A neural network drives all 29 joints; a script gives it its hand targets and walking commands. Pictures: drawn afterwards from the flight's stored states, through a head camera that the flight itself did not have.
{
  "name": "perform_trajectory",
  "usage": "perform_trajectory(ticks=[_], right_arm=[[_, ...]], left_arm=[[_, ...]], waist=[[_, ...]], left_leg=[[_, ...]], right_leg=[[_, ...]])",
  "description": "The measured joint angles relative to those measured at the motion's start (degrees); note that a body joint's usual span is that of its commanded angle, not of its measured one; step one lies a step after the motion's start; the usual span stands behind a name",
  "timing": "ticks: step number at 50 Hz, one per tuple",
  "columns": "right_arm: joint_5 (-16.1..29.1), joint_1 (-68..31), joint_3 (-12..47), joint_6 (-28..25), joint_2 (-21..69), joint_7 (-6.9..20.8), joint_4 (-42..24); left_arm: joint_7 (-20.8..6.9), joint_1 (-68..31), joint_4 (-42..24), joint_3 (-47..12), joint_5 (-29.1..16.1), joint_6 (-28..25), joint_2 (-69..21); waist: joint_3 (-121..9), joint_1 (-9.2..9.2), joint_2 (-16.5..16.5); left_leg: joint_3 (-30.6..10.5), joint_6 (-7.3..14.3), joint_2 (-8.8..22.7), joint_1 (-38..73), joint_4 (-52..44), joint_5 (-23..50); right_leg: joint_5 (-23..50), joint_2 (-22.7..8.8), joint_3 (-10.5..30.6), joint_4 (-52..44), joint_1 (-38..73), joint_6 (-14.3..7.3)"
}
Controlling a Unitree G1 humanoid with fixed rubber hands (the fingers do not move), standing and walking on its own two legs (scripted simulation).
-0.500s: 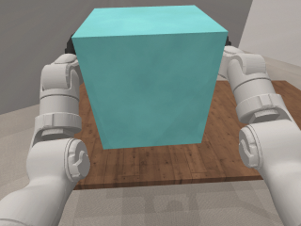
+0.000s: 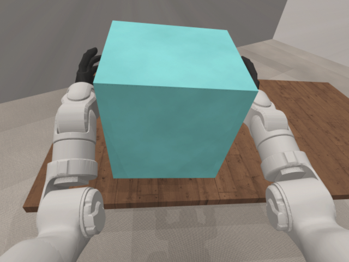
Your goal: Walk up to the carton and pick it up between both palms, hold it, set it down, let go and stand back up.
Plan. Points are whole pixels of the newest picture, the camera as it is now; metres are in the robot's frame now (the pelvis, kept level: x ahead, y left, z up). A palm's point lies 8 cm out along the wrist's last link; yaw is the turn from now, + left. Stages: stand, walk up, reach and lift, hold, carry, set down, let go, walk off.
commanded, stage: set down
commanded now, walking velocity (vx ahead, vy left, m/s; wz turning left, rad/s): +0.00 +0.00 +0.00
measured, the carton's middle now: (168, 106) +0.41 +0.00 +0.19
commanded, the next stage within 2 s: none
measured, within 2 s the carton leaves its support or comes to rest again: rests again in 2.00 s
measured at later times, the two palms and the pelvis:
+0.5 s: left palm (86, 91) +0.40 +0.17 +0.22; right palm (242, 98) +0.39 -0.17 +0.22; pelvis +0.00 +0.00 +0.00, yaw +0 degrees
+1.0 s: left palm (91, 101) +0.41 +0.17 +0.19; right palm (237, 108) +0.40 -0.18 +0.19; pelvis +0.00 +0.00 +0.00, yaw -1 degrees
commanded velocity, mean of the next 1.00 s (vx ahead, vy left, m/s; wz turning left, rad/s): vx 0.00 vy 0.00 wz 0.00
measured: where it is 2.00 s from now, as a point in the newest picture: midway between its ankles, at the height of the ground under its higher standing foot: outside the picture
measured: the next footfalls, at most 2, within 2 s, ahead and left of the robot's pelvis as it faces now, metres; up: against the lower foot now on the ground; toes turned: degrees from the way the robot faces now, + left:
none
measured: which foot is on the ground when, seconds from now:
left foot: down 0.00-1.00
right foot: down 0.00-1.00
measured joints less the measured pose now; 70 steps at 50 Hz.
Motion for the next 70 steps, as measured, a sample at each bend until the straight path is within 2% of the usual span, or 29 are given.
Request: perform_trajectory(ticks=[7,20,33,52,63,70], right_arm=[[-0.63,0.17,-0.01,0.58,-0.84,0.48,-0.58],[-5.03,-0.61,-2.67,-0.40,1.43,1.35,3.39],[-7.79,1.84,-5.05,-3.67,2.72,2.15,3.68],[-10.62,3.41,-6.51,-4.89,3.54,2.70,3.96],[-13.51,5.15,-8.93,-7.67,5.07,3.70,4.47],[-16.88,5.32,-12.49,-8.72,6.18,5.18,6.16]], left_arm=[[0.54,-0.44,0.25,0.77,0.75,-0.05,-1.38],[-2.09,-1.30,5.64,3.09,2.31,-2.70,-0.91],[-1.25,-0.40,8.68,1.23,0.60,-6.71,-0.48],[-0.97,0.81,12.26,1.17,-0.20,-10.74,-0.81],[-1.03,2.74,13.69,1.38,-0.51,-14.40,-1.26],[-1.01,1.78,17.03,1.17,-0.16,-15.58,-0.98]], waist=[[-0.45,1.02,1.59],[-0.55,2.00,1.02],[-0.16,2.58,0.86],[-0.41,3.68,1.60],[-0.17,4.90,1.05],[0.12,5.33,1.15]], left_leg=[[1.03,0.33,-0.01,-0.28,-0.07,-0.14],[1.13,0.12,-0.11,1.33,-2.11,0.83],[1.14,-0.18,0.14,-1.13,-2.16,1.46],[1.69,-0.20,0.33,-1.94,-2.41,1.18],[2.16,-0.22,0.49,-2.72,-2.66,1.36],[2.18,-0.11,0.23,-3.46,-3.26,2.04]], right_leg=[[-0.23,-0.17,0.78,0.65,-0.89,0.29],[-0.21,-0.49,0.43,0.31,-0.01,0.01],[0.25,-0.36,-0.06,0.56,-2.57,-0.18],[-0.07,-0.39,-0.17,0.60,-3.59,-0.26],[0.16,-0.38,-0.13,0.46,-4.50,-0.28],[0.35,-0.73,-0.45,0.51,-5.46,-0.16]])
